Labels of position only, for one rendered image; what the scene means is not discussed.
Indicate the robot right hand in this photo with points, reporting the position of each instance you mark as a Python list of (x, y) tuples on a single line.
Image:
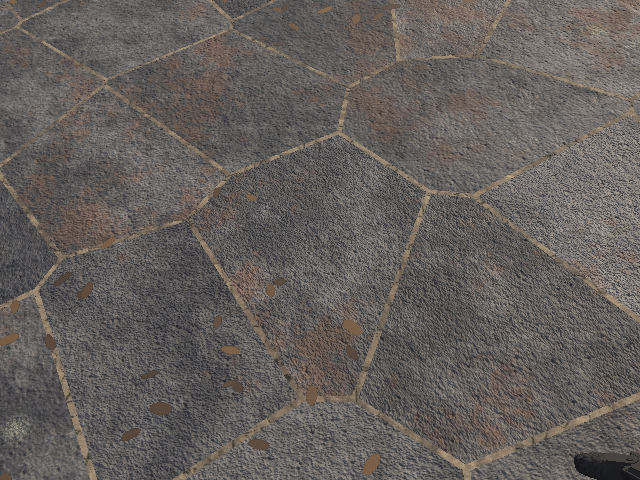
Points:
[(608, 466)]

